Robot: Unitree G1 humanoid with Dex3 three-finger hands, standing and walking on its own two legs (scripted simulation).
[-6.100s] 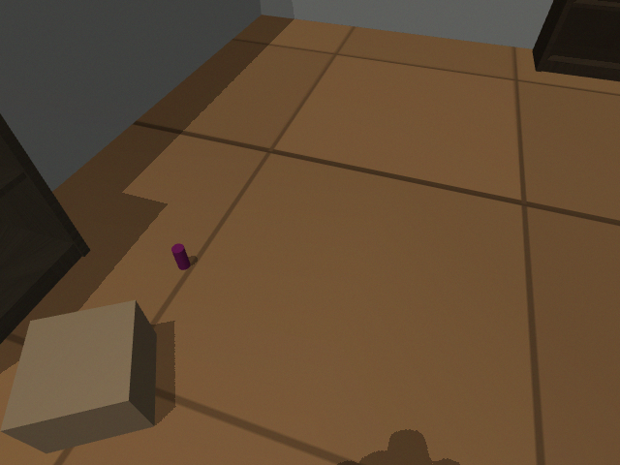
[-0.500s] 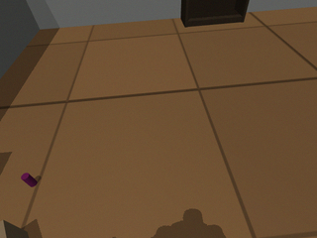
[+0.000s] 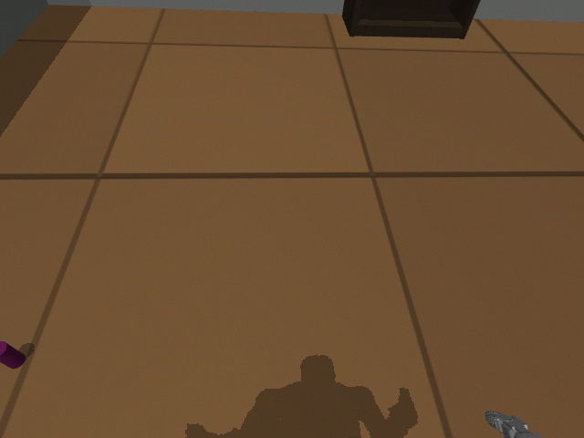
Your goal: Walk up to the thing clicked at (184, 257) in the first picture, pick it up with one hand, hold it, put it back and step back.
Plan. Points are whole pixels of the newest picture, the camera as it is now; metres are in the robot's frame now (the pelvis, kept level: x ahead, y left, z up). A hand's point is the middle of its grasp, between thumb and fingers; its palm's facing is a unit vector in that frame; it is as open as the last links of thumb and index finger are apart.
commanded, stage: walk up
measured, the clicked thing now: (7, 355) +0.46 +0.85 -0.71
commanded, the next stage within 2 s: none
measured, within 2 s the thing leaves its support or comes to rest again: neither
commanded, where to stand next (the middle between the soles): +0.70 +0.00 m, yaw -1 degrees
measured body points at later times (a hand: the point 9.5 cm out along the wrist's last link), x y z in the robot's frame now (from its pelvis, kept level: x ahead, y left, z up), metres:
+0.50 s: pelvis +0.21 -0.03 +0.01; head +0.23 -0.05 +0.45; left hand +0.27 +0.30 -0.09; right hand +0.28 -0.35 -0.12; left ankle +0.27 +0.11 -0.69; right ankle +0.23 -0.15 -0.73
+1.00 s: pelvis +0.41 +0.00 +0.01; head +0.43 +0.01 +0.46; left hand +0.50 +0.32 -0.11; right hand +0.43 -0.33 -0.10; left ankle +0.39 +0.12 -0.73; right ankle +0.52 -0.15 -0.70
